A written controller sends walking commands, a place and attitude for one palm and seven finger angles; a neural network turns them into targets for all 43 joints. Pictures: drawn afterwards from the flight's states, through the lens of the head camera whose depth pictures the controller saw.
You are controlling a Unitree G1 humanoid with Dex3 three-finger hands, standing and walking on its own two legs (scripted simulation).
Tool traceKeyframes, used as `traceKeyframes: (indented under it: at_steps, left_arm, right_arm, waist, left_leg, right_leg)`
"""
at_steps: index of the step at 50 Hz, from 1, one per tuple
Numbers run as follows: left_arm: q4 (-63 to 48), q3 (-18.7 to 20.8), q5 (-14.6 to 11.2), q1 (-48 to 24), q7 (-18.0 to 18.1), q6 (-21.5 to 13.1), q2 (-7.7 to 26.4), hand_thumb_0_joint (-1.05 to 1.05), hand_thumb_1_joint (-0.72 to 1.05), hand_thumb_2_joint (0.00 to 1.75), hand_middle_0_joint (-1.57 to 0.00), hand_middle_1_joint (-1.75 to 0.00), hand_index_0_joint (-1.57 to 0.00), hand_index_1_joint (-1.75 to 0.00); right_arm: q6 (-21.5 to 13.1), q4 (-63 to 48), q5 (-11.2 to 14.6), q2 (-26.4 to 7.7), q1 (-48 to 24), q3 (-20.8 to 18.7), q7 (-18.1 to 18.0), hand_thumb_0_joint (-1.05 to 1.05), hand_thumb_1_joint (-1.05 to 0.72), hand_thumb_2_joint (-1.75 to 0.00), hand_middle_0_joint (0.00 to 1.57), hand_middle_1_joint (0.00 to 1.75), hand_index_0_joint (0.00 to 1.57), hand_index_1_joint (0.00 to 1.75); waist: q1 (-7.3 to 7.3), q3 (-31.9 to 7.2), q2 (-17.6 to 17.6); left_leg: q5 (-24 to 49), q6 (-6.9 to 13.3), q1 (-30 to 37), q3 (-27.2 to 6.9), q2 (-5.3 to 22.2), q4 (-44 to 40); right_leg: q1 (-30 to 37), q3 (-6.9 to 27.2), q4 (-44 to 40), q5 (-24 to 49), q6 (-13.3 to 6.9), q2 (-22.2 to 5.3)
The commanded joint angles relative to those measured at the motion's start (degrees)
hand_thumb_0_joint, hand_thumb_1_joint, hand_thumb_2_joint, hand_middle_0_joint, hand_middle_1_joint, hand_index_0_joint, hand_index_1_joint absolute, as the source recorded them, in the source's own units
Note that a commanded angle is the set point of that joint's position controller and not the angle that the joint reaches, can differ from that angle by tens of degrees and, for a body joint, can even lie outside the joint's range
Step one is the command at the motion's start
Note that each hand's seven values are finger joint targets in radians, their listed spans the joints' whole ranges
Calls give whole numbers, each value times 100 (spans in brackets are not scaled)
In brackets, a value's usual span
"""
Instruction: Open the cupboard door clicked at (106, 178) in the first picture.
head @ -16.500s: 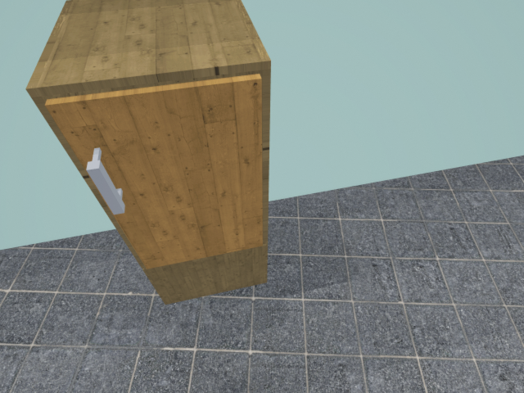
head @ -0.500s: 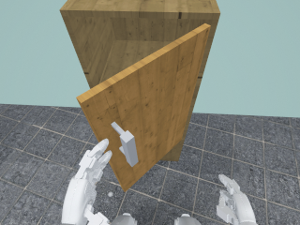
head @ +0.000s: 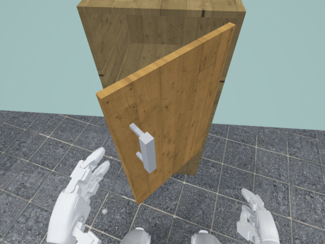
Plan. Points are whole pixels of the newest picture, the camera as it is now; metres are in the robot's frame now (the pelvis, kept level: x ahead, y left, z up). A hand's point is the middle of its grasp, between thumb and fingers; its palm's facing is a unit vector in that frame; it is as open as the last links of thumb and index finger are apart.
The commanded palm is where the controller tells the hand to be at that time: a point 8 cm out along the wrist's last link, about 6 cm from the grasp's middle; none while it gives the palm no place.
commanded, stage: draw the hand back to the body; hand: left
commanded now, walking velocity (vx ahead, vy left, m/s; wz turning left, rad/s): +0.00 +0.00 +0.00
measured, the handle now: (142, 148) +0.32 +0.08 +0.08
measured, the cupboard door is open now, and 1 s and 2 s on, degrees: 47 47 47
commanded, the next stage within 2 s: step back with the hand held close in 1.46 s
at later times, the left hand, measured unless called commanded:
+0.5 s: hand (56, 186) +0.19 +0.19 +0.15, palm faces +0.12 -0.96 -0.26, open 15.6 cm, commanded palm +0.15 +0.25 +0.18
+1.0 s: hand out of the picture +0.23 +0.26 +0.23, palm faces +0.41 -0.82 -0.41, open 10.1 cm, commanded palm +0.18 +0.31 +0.25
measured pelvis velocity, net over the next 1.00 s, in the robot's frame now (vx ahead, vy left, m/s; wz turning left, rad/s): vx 0.04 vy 0.02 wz -0.02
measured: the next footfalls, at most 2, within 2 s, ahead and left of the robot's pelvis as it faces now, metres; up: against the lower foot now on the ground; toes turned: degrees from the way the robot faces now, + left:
none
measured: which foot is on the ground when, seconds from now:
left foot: down 0.00-1.00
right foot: down 0.00-1.00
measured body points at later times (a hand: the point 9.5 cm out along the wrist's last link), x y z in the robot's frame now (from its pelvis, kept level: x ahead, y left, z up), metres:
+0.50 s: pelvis +0.02 +0.02 +0.04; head +0.02 +0.01 +0.49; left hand +0.18 +0.25 +0.17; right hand +0.21 -0.20 -0.01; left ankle +0.01 +0.12 -0.65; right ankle +0.03 -0.12 -0.65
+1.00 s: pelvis +0.04 +0.02 +0.09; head +0.03 +0.00 +0.54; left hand +0.20 +0.30 +0.26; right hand +0.23 -0.20 +0.01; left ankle +0.01 +0.12 -0.65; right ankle +0.03 -0.12 -0.65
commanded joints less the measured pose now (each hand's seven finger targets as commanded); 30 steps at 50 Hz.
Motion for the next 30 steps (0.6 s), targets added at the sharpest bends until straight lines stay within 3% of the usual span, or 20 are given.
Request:
traceKeyframes:
  at_steps: [1,3,8,14,15,19,20,21,22,23,25,30]
  left_arm:
    - [-1613,479,-91,174,203,-164,432,0,-50,30,-15,-30,-15,-30]
    - [-1497,462,-135,212,187,-61,365,0,-50,30,-15,-30,-15,-30]
    - [-1573,625,-206,161,51,119,550,0,-50,30,-15,-30,-15,-30]
    - [-1785,971,-366,2,-7,247,721,0,-50,30,-15,-30,-15,-30]
    - [-1782,1081,-388,-3,-16,283,792,0,-47,32,-15,-30,-15,-30]
    - [-1850,1217,-504,-188,-142,445,852,0,-32,37,-16,-30,-16,-30]
    - [-2048,1592,359,-52,624,767,1832,0,-29,39,-16,-30,-16,-30]
    - [-2174,1294,453,72,921,959,1278,0,-26,40,-16,-30,-16,-30]
    - [-2017,1190,568,120,1113,1093,1138,0,-22,42,-16,-30,-16,-30]
    - [-2048,1173,634,132,1226,1186,1124,0,-18,43,-16,-30,-16,-30]
    - [-1904,1315,725,91,1388,1282,1241,0,-12,47,-16,-30,-16,-30]
    - [-1798,1572,796,-357,1580,1289,1466,0,6,54,-17,-30,-17,-30]
  right_arm:
    - [-309,-1085,65,-570,-423,-226,-94,0,-90,-90,20,30,20,30]
    - [-340,-1042,83,-584,-399,-194,-103,0,-90,-90,20,30,20,30]
    - [-467,-965,84,-647,-411,-144,-121,0,-90,-90,20,30,20,30]
    - [-621,-853,115,-658,-400,-106,-147,0,-90,-90,20,30,20,30]
    - [-637,-818,115,-671,-405,-111,-152,0,-90,-90,20,30,20,30]
    - [-751,-708,144,-687,-424,-67,-168,0,-90,-90,20,30,20,30]
    - [-640,-700,58,-630,-354,-95,-352,0,-90,-90,20,30,20,30]
    - [-619,-738,16,-533,-405,-16,-397,0,-90,-90,20,30,20,30]
    - [-585,-604,3,-516,-323,13,-397,0,-90,-90,20,30,20,30]
    - [-552,-560,-12,-531,-349,17,-394,0,-90,-90,20,30,20,30]
    - [-526,-448,-35,-555,-450,16,-413,0,-90,-90,20,30,20,30]
    - [-580,-230,-69,-614,-625,57,-454,0,-90,-90,20,30,20,30]
  waist:
    - [-28,-699,-148]
    - [-59,-432,-165]
    - [-68,-243,-153]
    - [-18,-258,1]
    - [-3,-300,-83]
    - [1,-242,138]
    - [315,-485,131]
    - [162,-137,215]
    - [127,-14,284]
    - [125,22,315]
    - [138,11,-47]
    - [135,251,-102]
  left_leg:
    - [972,173,527,47,-235,-1471]
    - [865,157,612,12,-211,-1633]
    - [802,157,797,-28,-188,-1880]
    - [1009,145,1156,-60,-158,-2114]
    - [1090,154,1178,-59,-147,-2126]
    - [1359,126,1445,-73,-138,-2291]
    - [1469,137,1509,14,-58,-2579]
    - [1525,132,1600,69,-105,-2640]
    - [1701,124,1685,59,-79,-2691]
    - [1872,128,1825,55,-48,-2741]
    - [2130,151,2054,39,-25,-2871]
    - [2024,163,2551,57,-13,-3370]
  right_leg:
    - [1217,175,-1518,571,-46,223]
    - [1172,84,-1626,467,-36,246]
    - [1324,48,-1824,377,-28,241]
    - [1599,-15,-1967,639,-39,269]
    - [1698,-25,-1992,708,-39,282]
    - [1863,-84,-2079,1066,-32,287]
    - [2274,245,-2341,1146,-138,135]
    - [2196,215,-2476,1217,-105,111]
    - [2297,146,-2504,1332,-96,88]
    - [2352,123,-2565,1457,-81,88]
    - [2587,88,-2739,1668,-64,103]
    - [3000,80,-3218,1614,-42,78]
